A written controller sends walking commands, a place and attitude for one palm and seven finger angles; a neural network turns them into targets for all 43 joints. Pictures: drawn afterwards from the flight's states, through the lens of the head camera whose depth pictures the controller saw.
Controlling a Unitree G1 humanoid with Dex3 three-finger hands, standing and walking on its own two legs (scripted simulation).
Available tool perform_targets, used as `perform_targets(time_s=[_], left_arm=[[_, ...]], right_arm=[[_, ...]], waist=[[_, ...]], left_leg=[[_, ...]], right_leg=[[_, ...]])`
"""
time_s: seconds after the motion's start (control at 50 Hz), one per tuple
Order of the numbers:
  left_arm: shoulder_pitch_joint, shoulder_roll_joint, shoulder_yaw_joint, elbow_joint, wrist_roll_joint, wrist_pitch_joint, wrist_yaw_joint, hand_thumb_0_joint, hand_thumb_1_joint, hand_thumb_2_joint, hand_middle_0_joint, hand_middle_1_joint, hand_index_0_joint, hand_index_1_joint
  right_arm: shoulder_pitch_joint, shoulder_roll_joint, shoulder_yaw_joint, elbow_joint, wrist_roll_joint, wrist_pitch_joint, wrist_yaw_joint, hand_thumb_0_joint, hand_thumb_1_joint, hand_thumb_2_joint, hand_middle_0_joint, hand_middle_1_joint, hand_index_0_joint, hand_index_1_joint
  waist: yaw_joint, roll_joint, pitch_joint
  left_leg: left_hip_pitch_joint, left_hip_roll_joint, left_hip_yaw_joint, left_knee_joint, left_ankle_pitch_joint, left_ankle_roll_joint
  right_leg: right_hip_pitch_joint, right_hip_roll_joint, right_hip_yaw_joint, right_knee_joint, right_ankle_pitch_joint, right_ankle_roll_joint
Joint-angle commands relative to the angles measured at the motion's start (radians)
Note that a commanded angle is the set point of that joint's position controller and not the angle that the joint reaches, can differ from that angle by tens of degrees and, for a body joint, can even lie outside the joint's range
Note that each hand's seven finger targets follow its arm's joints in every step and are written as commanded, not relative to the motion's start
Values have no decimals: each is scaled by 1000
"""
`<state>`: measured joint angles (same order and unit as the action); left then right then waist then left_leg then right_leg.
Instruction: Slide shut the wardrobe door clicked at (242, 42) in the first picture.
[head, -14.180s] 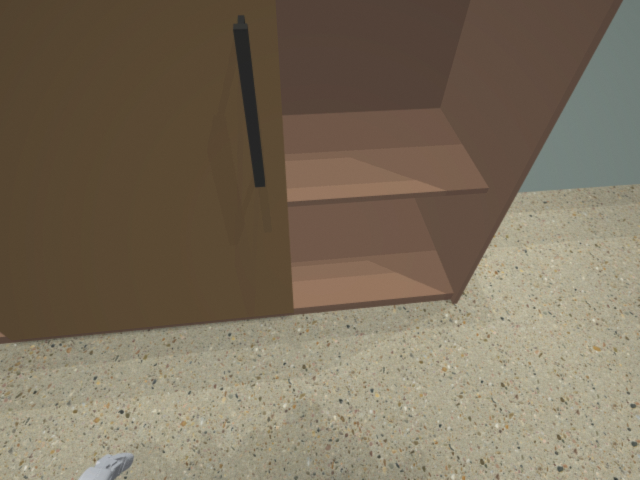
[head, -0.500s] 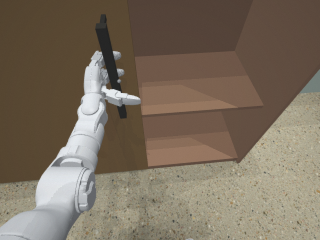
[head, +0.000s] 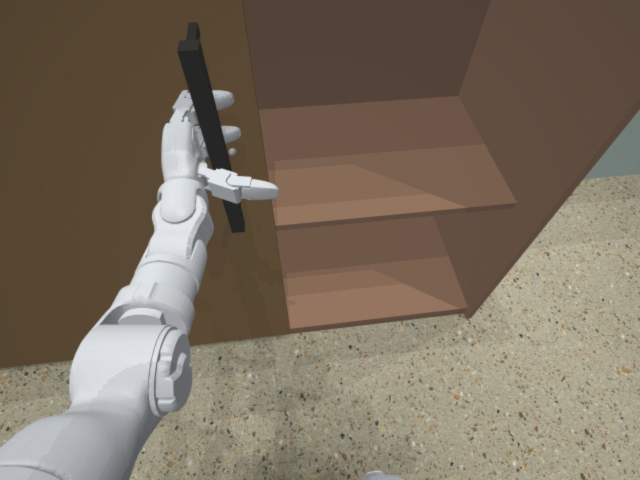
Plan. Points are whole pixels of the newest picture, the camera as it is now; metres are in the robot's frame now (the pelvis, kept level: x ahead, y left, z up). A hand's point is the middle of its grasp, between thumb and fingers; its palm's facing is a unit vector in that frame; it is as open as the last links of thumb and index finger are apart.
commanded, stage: slide the fingers in behind the handle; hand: left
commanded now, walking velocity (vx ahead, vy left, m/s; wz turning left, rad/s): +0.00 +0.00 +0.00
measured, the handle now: (220, 147) +0.54 +0.11 +0.10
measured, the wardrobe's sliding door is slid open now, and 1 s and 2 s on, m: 0.59 0.59 0.59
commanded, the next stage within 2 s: grip the handle and tug to test in 0.28 s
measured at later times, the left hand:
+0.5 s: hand (235, 154) +0.49 +0.08 +0.13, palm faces +0.04 -1.00 -0.01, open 13.7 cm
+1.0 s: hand (234, 153) +0.49 +0.08 +0.13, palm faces +0.05 -1.00 -0.01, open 6.6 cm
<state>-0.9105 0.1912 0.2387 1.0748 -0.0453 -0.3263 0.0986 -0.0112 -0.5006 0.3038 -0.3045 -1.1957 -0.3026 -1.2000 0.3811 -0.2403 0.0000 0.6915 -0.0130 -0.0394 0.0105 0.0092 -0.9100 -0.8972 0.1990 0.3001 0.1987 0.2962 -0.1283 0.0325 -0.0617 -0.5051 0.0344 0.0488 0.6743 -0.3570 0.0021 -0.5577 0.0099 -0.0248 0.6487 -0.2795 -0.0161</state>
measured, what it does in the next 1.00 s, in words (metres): stands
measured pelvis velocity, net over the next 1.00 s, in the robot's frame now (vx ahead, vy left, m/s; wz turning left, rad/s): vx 0.01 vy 0.00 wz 0.01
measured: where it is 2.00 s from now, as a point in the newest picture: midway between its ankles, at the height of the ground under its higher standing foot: outside the picture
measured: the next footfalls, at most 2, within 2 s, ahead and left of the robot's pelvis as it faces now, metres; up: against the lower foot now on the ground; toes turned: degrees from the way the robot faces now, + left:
none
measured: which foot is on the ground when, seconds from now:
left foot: down 0.00-1.00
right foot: down 0.00-1.00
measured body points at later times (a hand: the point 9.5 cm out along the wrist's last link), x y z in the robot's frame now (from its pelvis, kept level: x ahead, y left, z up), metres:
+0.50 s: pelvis +0.00 +0.00 +0.00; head +0.07 -0.01 +0.45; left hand +0.48 +0.13 +0.13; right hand +0.03 -0.25 -0.13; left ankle -0.02 +0.12 -0.72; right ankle +0.02 -0.11 -0.72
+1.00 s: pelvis +0.01 +0.00 +0.00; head +0.07 -0.01 +0.45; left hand +0.48 +0.13 +0.13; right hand +0.05 -0.25 -0.13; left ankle -0.02 +0.12 -0.72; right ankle +0.02 -0.11 -0.72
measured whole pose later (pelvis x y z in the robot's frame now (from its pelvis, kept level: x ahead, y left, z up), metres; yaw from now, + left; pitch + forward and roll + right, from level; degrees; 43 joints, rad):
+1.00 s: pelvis +0.01 +0.00 +0.00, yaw +1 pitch +11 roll +0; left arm -0.88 0.16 0.19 1.02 -0.06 -0.29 0.11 0.00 0.55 0.75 -0.42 -1.35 -0.39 -1.35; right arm 0.38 -0.24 -0.01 0.69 -0.01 -0.03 0.02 0.01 -0.91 -0.90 0.20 0.30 0.20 0.30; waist -0.10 0.04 -0.07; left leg -0.49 0.03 0.04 0.67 -0.37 0.00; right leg -0.54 0.01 -0.03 0.64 -0.29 -0.02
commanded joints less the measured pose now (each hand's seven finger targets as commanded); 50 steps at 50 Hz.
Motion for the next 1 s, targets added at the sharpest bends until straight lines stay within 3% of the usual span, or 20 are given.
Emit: perform_targets(time_s=[0.0, 0.04, 0.06, 0.1, 0.16, 0.22, 0.28, 0.3, 0.36, 0.38, 0.46, 0.48, 0.58, 0.72, 0.78, 0.86, 0.92, 0.98], left_arm=[[-474, 156, -7, -194, 1, -63, -5, 0, -500, 300, -300, -1200, -300, -1200], [-497, 161, -2, -172, -9, -48, -6, 0, -500, 300, -300, -1200, -300, -1200], [-504, 147, -14, -194, -9, -47, -9, 0, -500, 300, -300, -1200, -300, -1200], [-519, 135, -14, -189, -18, -45, -8, 0, -500, 300, -300, -1200, -300, -1200], [-546, 151, -7, -210, -17, -62, -3, 0, -500, 300, -300, -1200, -300, -1200], [-558, 135, -22, -267, -9, -88, 7, 0, -500, 300, -300, -1200, -300, -1200], [-504, 144, -8, -220, -1, -79, 15, 0, -500, 300, -300, -1200, -300, -1200], [-484, 171, 14, -202, 5, -72, 18, 0, -500, 300, -300, -1200, -300, -1200], [-490, 133, -19, -256, 4, -67, 16, 0, -500, 300, -300, -1200, -300, -1200], [-492, 98, -43, -268, -2, -64, 14, 0, -453, 320, -305, -1207, -305, -1207], [-501, 65, -65, -254, -14, -50, 13, 0, -267, 400, -325, -1233, -325, -1233], [-502, 100, -39, -250, -12, -49, 18, 0, -220, 420, -330, -1240, -330, -1240], [-494, 78, -63, -270, 8, -54, 26, 0, 13, 520, -355, -1273, -355, -1273], [-480, 85, -56, -275, -9, -47, 12, 0, 340, 660, -390, -1320, -390, -1320], [-468, 58, -73, -288, -7, -42, 12, 0, 480, 720, -405, -1340, -405, -1340], [-476, 78, -64, -278, -8, -35, 11, 0, 667, 800, -425, -1367, -425, -1367], [-478, 82, -64, -296, -7, -36, 7, 0, 807, 860, -440, -1387, -440, -1387], [-453, 94, -47, -308, -14, -34, 4, 0, 900, 900, -450, -1400, -450, -1400]], right_arm=[[94, -137, -47, -73, -1, -25, -6, 0, -900, -900, 200, 300, 200, 300], [100, -143, -47, -70, 1, -25, -7, 0, -900, -900, 200, 300, 200, 300], [95, -140, -49, -74, 2, -24, -8, 0, -900, -900, 200, 300, 200, 300], [105, -141, -49, -70, -1, -25, -8, 0, -900, -900, 200, 300, 200, 300], [102, -139, -48, -65, -1, -29, -8, 0, -900, -900, 200, 300, 200, 300], [106, -134, -50, -66, -8, -35, -3, 0, -900, -900, 200, 300, 200, 300], [104, -136, -51, -64, -8, -30, 0, 0, -900, -900, 200, 300, 200, 300], [112, -141, -51, -64, -10, -26, 0, 0, -900, -900, 200, 300, 200, 300], [97, -135, -53, -76, -5, -24, 1, 0, -900, -900, 200, 300, 200, 300], [92, -131, -53, -80, -5, -26, 2, 0, -900, -900, 200, 300, 200, 300], [98, -133, -56, -70, -3, -26, 3, 0, -900, -900, 200, 300, 200, 300], [100, -137, -57, -65, -3, -24, 0, 0, -900, -900, 200, 300, 200, 300], [97, -127, -53, -67, -6, -26, 3, 0, -900, -900, 200, 300, 200, 300], [91, -129, -53, -74, -1, -24, -1, 0, -900, -900, 200, 300, 200, 300], [85, -123, -54, -75, 0, -25, 1, 0, -900, -900, 200, 300, 200, 300], [87, -126, -52, -74, 1, -22, -1, 0, -900, -900, 200, 300, 200, 300], [91, -124, -54, -73, 1, -20, -2, 0, -900, -900, 200, 300, 200, 300], [88, -124, -53, -79, 1, -20, -2, 0, -900, -900, 200, 300, 200, 300]], waist=[[-1, -47, -378], [-13, -83, -357], [-10, -43, -377], [-16, -68, -368], [-16, -38, -375], [-10, -3, -426], [-5, -37, -397], [3, -63, -392], [2, -30, -413], [-3, -23, -411], [-15, -49, -380], [-13, -60, -382], [-5, -24, -388], [-2, -64, -395], [-1, -28, -397], [-5, -49, -379], [-1, -30, -406], [7, -52, -423]], left_leg=[[125, -42, -16, -65, 257, 21], [110, -41, -20, -71, 235, 22], [123, -42, -15, -71, 241, 21], [132, -40, -21, -70, 253, 22], [141, -40, -22, -66, 257, 21], [188, -37, -31, -54, 318, 18], [151, -38, -23, -57, 297, 19], [136, -38, -27, -62, 296, 19], [166, -37, -22, -61, 321, 18], [177, -36, -20, -59, 330, 18], [184, -31, -29, -59, 320, 16], [174, -31, -29, -61, 310, 17], [187, -35, -29, -57, 341, 16], [174, -37, -26, -61, 333, 19], [194, -37, -21, -55, 358, 18], [169, -39, -21, -60, 326, 20], [181, -41, -22, -59, 353, 19], [177, -43, -18, -59, 365, 21]], right_leg=[[229, 22, 3, -58, 313, -1], [222, 22, 1, -65, 295, 2], [224, 21, 5, -64, 299, 2], [213, 23, -2, -66, 302, 1], [207, 23, 2, -61, 300, 1], [198, 26, -2, -44, 330, -1], [208, 25, -2, -48, 324, 1], [219, 26, -5, -45, 325, -1], [221, 26, -5, -45, 344, -2], [215, 26, -6, -48, 350, -2], [185, 30, -12, -53, 327, -1], [194, 29, -9, -55, 324, 0], [194, 26, -10, -46, 344, -4], [225, 27, -7, -50, 362, -1], [216, 26, -7, -51, 379, -2], [222, 26, -5, -56, 365, 0], [239, 25, -4, -51, 389, -1], [267, 25, -2, -53, 413, 0]])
